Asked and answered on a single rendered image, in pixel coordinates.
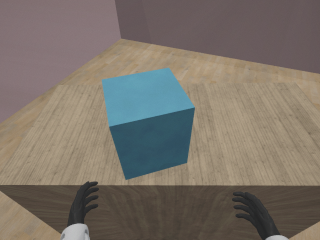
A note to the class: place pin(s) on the left robot forearm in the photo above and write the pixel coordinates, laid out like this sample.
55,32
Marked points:
76,231

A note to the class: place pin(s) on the robot left hand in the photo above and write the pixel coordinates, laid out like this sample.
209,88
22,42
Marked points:
78,208

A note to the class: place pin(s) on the robot right hand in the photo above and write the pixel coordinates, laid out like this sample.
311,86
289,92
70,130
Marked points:
259,215

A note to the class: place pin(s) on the carton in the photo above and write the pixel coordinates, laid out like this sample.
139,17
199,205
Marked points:
150,118

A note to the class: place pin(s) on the pedestal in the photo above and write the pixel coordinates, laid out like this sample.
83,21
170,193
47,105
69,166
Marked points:
260,138

